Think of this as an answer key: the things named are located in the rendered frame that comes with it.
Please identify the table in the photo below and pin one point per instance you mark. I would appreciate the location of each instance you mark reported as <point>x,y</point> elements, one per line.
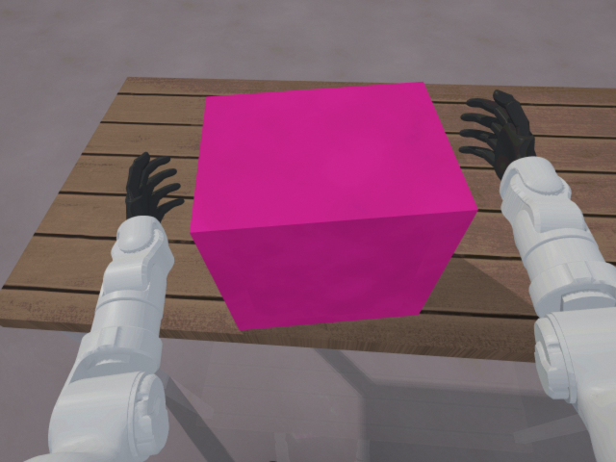
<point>480,307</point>

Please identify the carton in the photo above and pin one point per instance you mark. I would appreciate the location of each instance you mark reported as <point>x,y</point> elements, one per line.
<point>327,205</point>

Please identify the robot right upper arm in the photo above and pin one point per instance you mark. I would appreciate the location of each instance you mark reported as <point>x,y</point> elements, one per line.
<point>575,356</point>

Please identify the robot right forearm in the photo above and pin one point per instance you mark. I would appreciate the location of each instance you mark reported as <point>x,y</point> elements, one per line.
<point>565,267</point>

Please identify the robot left upper arm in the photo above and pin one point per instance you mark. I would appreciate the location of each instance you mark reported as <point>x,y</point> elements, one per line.
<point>112,418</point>

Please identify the right robot hand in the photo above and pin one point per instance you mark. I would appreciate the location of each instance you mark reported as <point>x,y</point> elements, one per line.
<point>513,139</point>

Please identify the robot left forearm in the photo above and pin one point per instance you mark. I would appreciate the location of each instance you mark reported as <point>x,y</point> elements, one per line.
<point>124,336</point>

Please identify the left robot hand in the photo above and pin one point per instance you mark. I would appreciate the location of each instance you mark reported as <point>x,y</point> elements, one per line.
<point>140,199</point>

